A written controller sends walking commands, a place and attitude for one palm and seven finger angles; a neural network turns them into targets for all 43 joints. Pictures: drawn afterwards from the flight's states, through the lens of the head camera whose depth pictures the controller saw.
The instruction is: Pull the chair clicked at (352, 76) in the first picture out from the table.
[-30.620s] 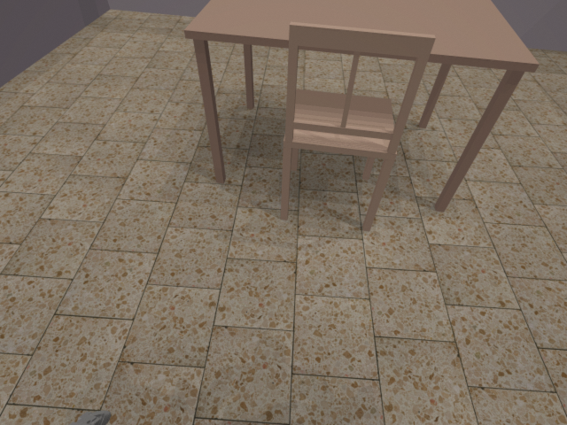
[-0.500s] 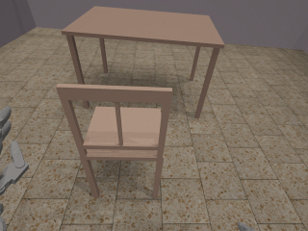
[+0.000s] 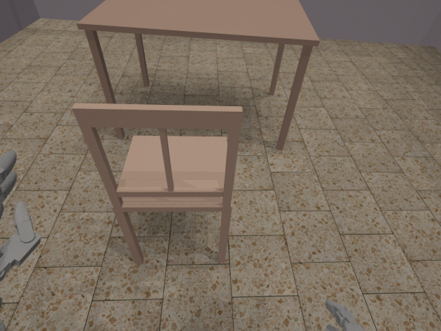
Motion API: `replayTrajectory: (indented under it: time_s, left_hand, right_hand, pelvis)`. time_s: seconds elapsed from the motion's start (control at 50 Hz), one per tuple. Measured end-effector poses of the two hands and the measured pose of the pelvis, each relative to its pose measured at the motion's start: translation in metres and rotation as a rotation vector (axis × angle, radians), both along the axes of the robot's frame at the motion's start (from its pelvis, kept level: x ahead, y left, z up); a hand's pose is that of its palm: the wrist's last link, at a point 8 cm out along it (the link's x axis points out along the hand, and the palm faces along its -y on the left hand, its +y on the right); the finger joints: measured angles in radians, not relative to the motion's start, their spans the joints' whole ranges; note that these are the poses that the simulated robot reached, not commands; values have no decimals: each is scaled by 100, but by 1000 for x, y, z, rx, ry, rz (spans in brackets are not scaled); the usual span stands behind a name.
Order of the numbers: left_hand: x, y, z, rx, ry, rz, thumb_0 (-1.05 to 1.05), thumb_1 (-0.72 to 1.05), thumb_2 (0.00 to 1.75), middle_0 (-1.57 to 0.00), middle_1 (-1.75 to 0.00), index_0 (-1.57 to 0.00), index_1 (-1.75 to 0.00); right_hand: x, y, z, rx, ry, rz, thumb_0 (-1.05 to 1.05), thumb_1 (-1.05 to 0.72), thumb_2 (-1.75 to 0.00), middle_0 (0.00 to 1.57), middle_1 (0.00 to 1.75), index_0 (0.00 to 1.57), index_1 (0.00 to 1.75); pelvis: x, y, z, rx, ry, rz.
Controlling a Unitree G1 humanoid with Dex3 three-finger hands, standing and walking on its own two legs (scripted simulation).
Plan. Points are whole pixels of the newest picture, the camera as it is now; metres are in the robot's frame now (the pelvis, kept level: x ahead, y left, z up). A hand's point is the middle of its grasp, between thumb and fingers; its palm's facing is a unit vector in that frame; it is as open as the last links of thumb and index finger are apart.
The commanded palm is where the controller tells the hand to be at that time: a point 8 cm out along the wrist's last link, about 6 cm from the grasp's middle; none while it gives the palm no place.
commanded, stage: let the arm hang, fingers relaxed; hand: left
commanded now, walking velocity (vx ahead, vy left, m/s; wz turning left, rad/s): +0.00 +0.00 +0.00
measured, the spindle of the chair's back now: (167, 161) +0.59 +0.19 -0.09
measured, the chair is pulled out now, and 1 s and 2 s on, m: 0.66 0.66 0.66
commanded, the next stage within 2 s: look to check the result in 1.18 s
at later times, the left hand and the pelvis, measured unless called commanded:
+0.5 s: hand out of the picture +0.02 +0.18 -0.17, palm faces +0.07 -0.98 -0.20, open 6.8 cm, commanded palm none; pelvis +0.00 -0.01 +0.00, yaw +3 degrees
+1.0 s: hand out of the picture -0.03 +0.14 -0.17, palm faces +0.04 -0.99 -0.15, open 7.4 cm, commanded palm none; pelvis -0.01 -0.01 +0.01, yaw +1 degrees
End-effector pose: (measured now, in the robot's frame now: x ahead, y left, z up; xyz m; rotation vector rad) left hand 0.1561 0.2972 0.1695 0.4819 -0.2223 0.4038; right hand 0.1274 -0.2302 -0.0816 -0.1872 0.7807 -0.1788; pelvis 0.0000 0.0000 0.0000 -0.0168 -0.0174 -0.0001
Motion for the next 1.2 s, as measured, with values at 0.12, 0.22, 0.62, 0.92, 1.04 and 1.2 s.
replayTrajectory:
  time_s: [0.12, 0.22, 0.62, 0.92, 1.04, 1.2]
  left_hand:
    - [25, -3, -6, 62, 69, -54, 1, 89, 90, -21, -30, -20, -31]
    - [30, -13, -160, -242, 645, 25, 0, 90, 90, -19, -30, -19, -30]
    - [-195, -57, -300, -542, 1590, 255, -2, 95, 90, -20, -30, -20, -30]
    - [-200, -96, -306, -597, 1597, 199, 0, 91, 90, -20, -30, -19, -30]
    - [-186, -112, -311, -620, 1570, 158, 0, 91, 90, -20, -30, -20, -30]
    - [-183, -111, -312, -622, 1575, 170, 1, 92, 90, -20, -30, -20, -30]
  right_hand:
    - [20, -9, 7, 8, -38, 26, 2, -90, -89, 21, 30, 20, 30]
    - [12, -12, -24, 30, 113, 52, 1, -90, -89, 20, 30, 20, 30]
    - [-146, -4, -53, 58, 655, -37, 1, -91, -89, 20, 30, 20, 30]
    - [-157, 21, -64, 140, 655, -47, 1, -90, -89, 20, 30, 20, 30]
    - [-156, 21, -62, 138, 651, -59, 1, -91, -89, 20, 30, 20, 30]
    - [-157, 18, -61, 131, 663, -75, 1, -91, -89, 20, 30, 20, 30]
  pelvis:
    - [5, -3, 3, -4, 34, 12]
    - [2, -1, -3, 5, 52, 26]
    - [-4, -6, 6, 9, -1, 35]
    - [-7, -8, 6, 18, -10, 17]
    - [-5, -11, 5, 19, -8, 16]
    - [-1, -13, 5, 18, -4, 17]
